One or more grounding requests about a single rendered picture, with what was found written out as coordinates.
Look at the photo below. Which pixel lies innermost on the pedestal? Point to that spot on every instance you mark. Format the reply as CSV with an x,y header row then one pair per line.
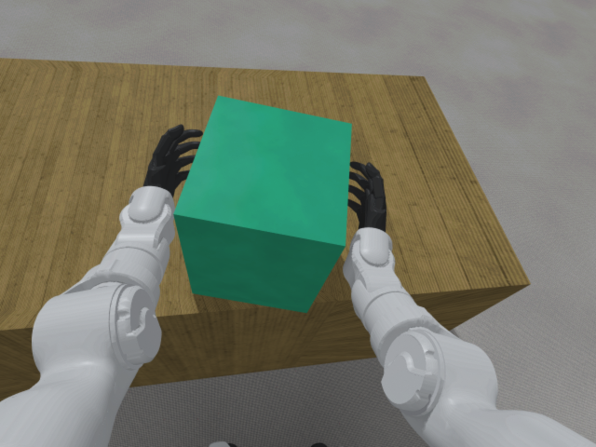
x,y
76,140

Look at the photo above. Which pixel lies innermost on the robot right upper arm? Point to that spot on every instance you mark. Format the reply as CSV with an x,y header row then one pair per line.
x,y
446,389

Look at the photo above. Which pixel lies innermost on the right robot forearm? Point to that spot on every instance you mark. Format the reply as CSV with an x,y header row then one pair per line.
x,y
384,307

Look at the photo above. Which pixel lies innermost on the robot left upper arm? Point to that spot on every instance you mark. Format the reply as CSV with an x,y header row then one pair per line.
x,y
88,346

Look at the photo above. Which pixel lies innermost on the left robot forearm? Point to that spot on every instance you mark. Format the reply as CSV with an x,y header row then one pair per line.
x,y
140,253

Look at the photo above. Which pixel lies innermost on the carton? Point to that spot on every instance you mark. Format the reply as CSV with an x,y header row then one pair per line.
x,y
262,215

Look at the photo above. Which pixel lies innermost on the right robot hand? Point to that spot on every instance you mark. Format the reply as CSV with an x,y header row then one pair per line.
x,y
372,211

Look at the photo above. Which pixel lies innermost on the left robot hand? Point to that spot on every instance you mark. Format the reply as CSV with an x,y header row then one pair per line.
x,y
163,168

